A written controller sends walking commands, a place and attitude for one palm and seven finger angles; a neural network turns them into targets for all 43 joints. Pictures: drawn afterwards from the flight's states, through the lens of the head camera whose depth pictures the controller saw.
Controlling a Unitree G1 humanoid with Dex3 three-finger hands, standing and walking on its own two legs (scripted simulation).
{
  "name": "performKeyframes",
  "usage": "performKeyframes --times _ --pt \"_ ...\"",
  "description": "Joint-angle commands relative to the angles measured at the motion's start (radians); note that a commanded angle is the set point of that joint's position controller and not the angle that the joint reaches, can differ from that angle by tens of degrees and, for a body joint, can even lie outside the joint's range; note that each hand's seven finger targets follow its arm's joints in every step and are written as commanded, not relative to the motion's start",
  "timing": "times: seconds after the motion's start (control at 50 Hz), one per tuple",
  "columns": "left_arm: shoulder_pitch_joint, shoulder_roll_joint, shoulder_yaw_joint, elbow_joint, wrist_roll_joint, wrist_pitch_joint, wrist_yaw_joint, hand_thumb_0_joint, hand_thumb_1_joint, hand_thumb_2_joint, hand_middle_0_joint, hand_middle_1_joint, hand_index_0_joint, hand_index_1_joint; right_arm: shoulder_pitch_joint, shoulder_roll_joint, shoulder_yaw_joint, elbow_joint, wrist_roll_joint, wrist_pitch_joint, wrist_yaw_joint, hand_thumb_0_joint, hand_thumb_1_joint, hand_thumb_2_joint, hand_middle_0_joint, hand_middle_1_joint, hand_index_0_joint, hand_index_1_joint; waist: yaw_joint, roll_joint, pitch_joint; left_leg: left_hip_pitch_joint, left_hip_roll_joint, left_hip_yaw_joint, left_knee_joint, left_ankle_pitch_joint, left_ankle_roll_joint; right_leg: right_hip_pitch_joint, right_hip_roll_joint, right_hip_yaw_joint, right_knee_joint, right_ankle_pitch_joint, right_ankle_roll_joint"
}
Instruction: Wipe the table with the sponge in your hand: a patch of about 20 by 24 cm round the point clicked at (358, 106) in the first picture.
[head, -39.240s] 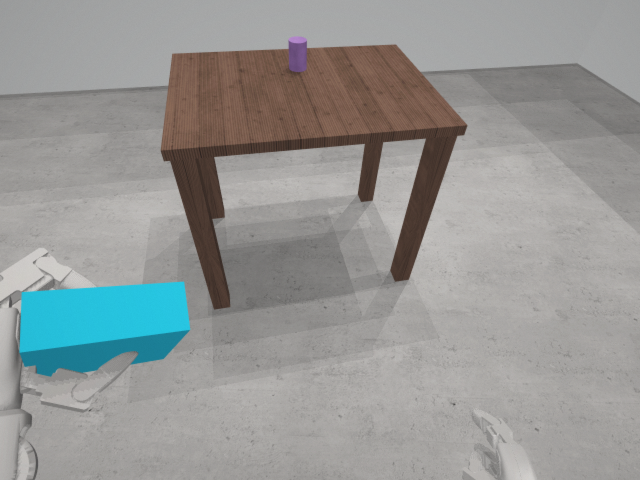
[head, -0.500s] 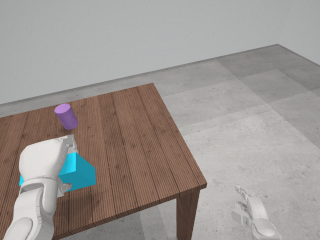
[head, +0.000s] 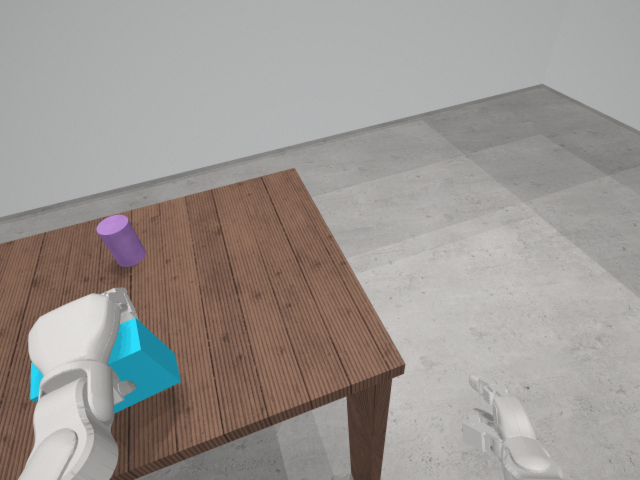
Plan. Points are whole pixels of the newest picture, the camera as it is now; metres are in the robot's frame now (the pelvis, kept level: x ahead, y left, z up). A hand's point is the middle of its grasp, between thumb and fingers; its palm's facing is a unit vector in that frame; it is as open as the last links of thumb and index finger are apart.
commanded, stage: move the sponge above the wiping area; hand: left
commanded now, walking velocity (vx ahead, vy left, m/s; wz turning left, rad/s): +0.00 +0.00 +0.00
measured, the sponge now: (120, 378) +0.21 +0.31 +0.02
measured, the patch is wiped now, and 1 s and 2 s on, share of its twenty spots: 0.00 0.00 0.00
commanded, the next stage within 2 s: none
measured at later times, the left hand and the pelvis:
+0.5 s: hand (122, 374) +0.21 +0.29 +0.05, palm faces -0.04 -0.16 -0.99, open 9.0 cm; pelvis +0.01 +0.00 +0.00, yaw +1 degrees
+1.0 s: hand (139, 384) +0.20 +0.26 +0.05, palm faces -0.07 -0.18 -0.98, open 9.0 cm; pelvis +0.00 +0.00 +0.00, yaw +1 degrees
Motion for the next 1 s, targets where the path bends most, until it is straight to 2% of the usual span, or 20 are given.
performKeyframes --times 0.0,0.08,0.14,0.16,0.24,0.26,0.34,0.36,0.38,0.46,0.5,0.54,0.58,0.64,0.66,0.74,0.76,0.8,0.86,0.98 --pt "-0.151 0.125 -0.022 -0.195 0.014 0.012 -0.065 0.0 0.1 1.3 -1.2 -1.6 -1.2 -1.6 -0.255 -0.122 -0.029 -0.218 -0.002 -0.065 -0.013 0.0 -0.9 -0.9 0.2 0.3 0.2 0.3 -0.011 -0.08 -0.123 0.034 -0.021 -0.081 -0.039 0.173 0.037 -0.009 -0.032 0.087 -0.074 0.193 -0.019" --pt "-0.239 0.231 0.06 -0.267 0.06 -0.12 -0.066 0.0 0.1 1.3 -1.2 -1.6 -1.2 -1.6 -0.189 -0.112 -0.038 -0.221 -0.029 -0.088 -0.033 0.0 -0.9 -0.9 0.2 0.3 0.2 0.3 -0.012 -0.084 -0.178 0.078 -0.024 -0.069 -0.007 0.184 0.052 -0.021 -0.024 0.106 -0.077 0.185 -0.021" --pt "-0.21 0.317 0.173 -0.32 0.103 -0.217 0.005 0.0 0.1 1.3 -1.2 -1.6 -1.2 -1.6 -0.158 -0.117 -0.055 -0.203 -0.051 -0.098 -0.036 0.0 -0.9 -0.9 0.2 0.3 0.2 0.3 0.024 -0.008 -0.238 0.115 -0.016 -0.08 0.006 0.229 0.038 -0.011 -0.004 0.146 -0.068 0.212 -0.048" --pt "-0.197 0.246 0.132 -0.338 0.11 -0.234 0.029 0.0 0.1 1.3 -1.2 -1.6 -1.2 -1.6 -0.147 -0.099 -0.057 -0.215 -0.05 -0.105 -0.033 0.0 -0.9 -0.9 0.2 0.3 0.2 0.3 0.022 -0.003 -0.26 0.115 -0.009 -0.068 0.015 0.26 0.036 -0.007 -0.012 0.109 -0.048 0.237 -0.046" --pt "-0.052 0.26 0.212 -0.219 0.094 -0.173 0.104 0.0 0.1 1.3 -1.2 -1.6 -1.2 -1.6 -0.165 -0.12 -0.069 -0.188 -0.035 -0.089 -0.014 0.0 -0.9 -0.9 0.2 0.3 0.2 0.3 0.044 0.018 -0.184 0.07 -0.004 -0.085 0.008 0.276 0.013 -0.019 -0.003 0.146 -0.046 0.265 -0.066" --pt "-0.073 0.159 0.126 -0.226 0.067 -0.149 0.101 0.0 0.1 1.3 -1.2 -1.6 -1.2 -1.6 -0.173 -0.105 -0.065 -0.198 -0.023 -0.085 -0.009 0.0 -0.9 -0.9 0.2 0.3 0.2 0.3 0.023 0.001 -0.181 0.054 0.003 -0.072 -0.002 0.266 0.016 -0.009 -0.02 0.094 -0.039 0.271 -0.046" --pt "-0.008 0.181 0.134 -0.154 0.013 -0.038 0.068 0.0 0.1 1.3 -1.2 -1.6 -1.2 -1.6 -0.241 -0.125 -0.057 -0.189 -0.005 -0.069 -0.003 0.0 -0.9 -0.9 0.2 0.3 0.2 0.3 0.032 -0.053 -0.129 0.036 -0.008 -0.081 -0.019 0.237 0.018 0.001 -0.024 0.109 -0.052 0.262 -0.038" --pt "-0.043 0.119 0.054 -0.186 0.008 -0.026 0.043 0.0 0.1 1.3 -1.2 -1.6 -1.2 -1.6 -0.242 -0.12 -0.051 -0.204 -0.001 -0.07 -0.004 0.0 -0.9 -0.9 0.2 0.3 0.2 0.3 0.011 -0.057 -0.152 0.034 -0.007 -0.067 -0.017 0.236 0.026 0.01 -0.034 0.08 -0.044 0.279 -0.025" --pt "-0.048 0.136 0.049 -0.192 0.012 -0.02 0.024 0.0 0.1 1.3 -1.2 -1.6 -1.2 -1.6 -0.233 -0.119 -0.05 -0.207 -0.002 -0.071 -0.005 0.0 -0.9 -0.9 0.2 0.3 0.2 0.3 0.01 -0.078 -0.149 0.036 -0.012 -0.072 -0.011 0.244 0.031 0.008 -0.034 0.088 -0.044 0.296 -0.023" --pt "-0.096 0.152 0.023 -0.295 0.026 -0.068 -0.03 0.0 0.1 1.3 -1.2 -1.6 -1.2 -1.6 -0.212 -0.115 -0.051 -0.23 -0.017 -0.078 -0.016 0.0 -0.9 -0.9 0.2 0.3 0.2 0.3 -0.01 -0.081 -0.181 0.064 -0.02 -0.066 0.002 0.234 0.05 0.009 -0.033 0.095 -0.049 0.291 -0.016" --pt "-0.136 0.209 0.067 -0.302 0.053 -0.125 -0.024 0.0 0.1 1.3 -1.2 -1.6 -1.2 -1.6 -0.185 -0.115 -0.05 -0.217 -0.031 -0.086 -0.021 0.0 -0.9 -0.9 0.2 0.3 0.2 0.3 -0.004 -0.098 -0.194 0.079 -0.021 -0.073 0.011 0.257 0.049 0.0 -0.028 0.101 -0.051 0.311 -0.02" --pt "-0.13 0.27 0.128 -0.362 0.082 -0.168 0.004 0.0 0.1 1.3 -1.2 -1.6 -1.2 -1.6 -0.179 -0.114 -0.056 -0.214 -0.044 -0.088 -0.022 0.0 -0.9 -0.9 0.2 0.3 0.2 0.3 0.016 -0.035 -0.207 0.111 -0.015 -0.08 0.013 0.27 0.043 -0.009 -0.014 0.136 -0.056 0.294 -0.038" --pt "-0.119 0.232 0.115 -0.367 0.106 -0.193 0.04 0.0 0.1 1.3 -1.2 -1.6 -1.2 -1.6 -0.151 -0.101 -0.061 -0.216 -0.045 -0.097 -0.017 0.0 -0.9 -0.9 0.2 0.3 0.2 0.3 0.02 0.007 -0.215 0.111 -0.002 -0.074 0.024 0.294 0.032 -0.029 -0.013 0.113 -0.042 0.27 -0.046" --pt "-0.073 0.237 0.153 -0.302 0.105 -0.157 0.078 0.0 0.1 1.3 -1.2 -1.6 -1.2 -1.6 -0.173 -0.111 -0.062 -0.201 -0.039 -0.084 -0.007 0.0 -0.9 -0.9 0.2 0.3 0.2 0.3 0.033 0.023 -0.168 0.092 0.002 -0.092 0.003 0.271 0.017 -0.039 0.0 0.134 -0.052 0.228 -0.063" --pt "-0.082 0.189 0.119 -0.293 0.091 -0.14 0.08 0.0 0.1 1.3 -1.2 -1.6 -1.2 -1.6 -0.175 -0.105 -0.061 -0.205 -0.029 -0.08 -0.005 0.0 -0.9 -0.9 0.2 0.3 0.2 0.3 0.021 -0.004 -0.17 0.073 0.006 -0.083 -0.003 0.259 0.018 -0.028 -0.011 0.102 -0.044 0.227 -0.052" --pt "-0.033 0.207 0.144 -0.195 0.039 -0.049 0.061 0.0 0.1 1.3 -1.2 -1.6 -1.2 -1.6 -0.251 -0.12 -0.05 -0.189 -0.011 -0.06 -0.005 0.0 -0.9 -0.9 0.2 0.3 0.2 0.3 0.035 -0.049 -0.118 0.051 -0.007 -0.089 -0.029 0.214 0.016 -0.013 -0.017 0.121 -0.066 0.207 -0.044" --pt "-0.043 0.119 0.055 -0.216 0.021 -0.036 0.042 0.0 0.1 1.3 -1.2 -1.6 -1.2 -1.6 -0.248 -0.11 -0.047 -0.206 -0.005 -0.059 -0.005 0.0 -0.9 -0.9 0.2 0.3 0.2 0.3 0.013 -0.051 -0.123 0.042 -0.005 -0.074 -0.032 0.208 0.024 -0.005 -0.027 0.083 -0.059 0.213 -0.03" --pt "-0.072 0.123 0.025 -0.217 0.022 -0.025 0.008 0.0 0.1 1.3 -1.2 -1.6 -1.2 -1.6 -0.248 -0.115 -0.044 -0.208 -0.005 -0.061 -0.005 0.0 -0.9 -0.9 0.2 0.3 0.2 0.3 0.007 -0.07 -0.121 0.045 -0.011 -0.08 -0.03 0.208 0.028 -0.013 -0.028 0.089 -0.065 0.225 -0.026" --pt "-0.13 0.105 -0.027 -0.28 0.036 -0.05 -0.032 0.0 0.1 1.3 -1.2 -1.6 -1.2 -1.6 -0.238 -0.11 -0.039 -0.224 -0.012 -0.07 -0.006 0.0 -0.9 -0.9 0.2 0.3 0.2 0.3 -0.007 -0.07 -0.149 0.062 -0.015 -0.083 -0.028 0.187 0.04 -0.023 -0.022 0.082 -0.066 0.185 -0.024" --pt "-0.212 0.245 0.104 -0.301 0.11 -0.165 0.02 0.0 0.1 1.3 -1.2 -1.6 -1.2 -1.6 -0.18 -0.104 -0.05 -0.204 -0.04 -0.089 -0.023 0.0 -0.9 -0.9 0.2 0.3 0.2 0.3 0.014 -0.04 -0.183 0.094 -0.008 -0.079 -0.014 0.179 0.034 -0.034 -0.008 0.115 -0.079 0.128 -0.043"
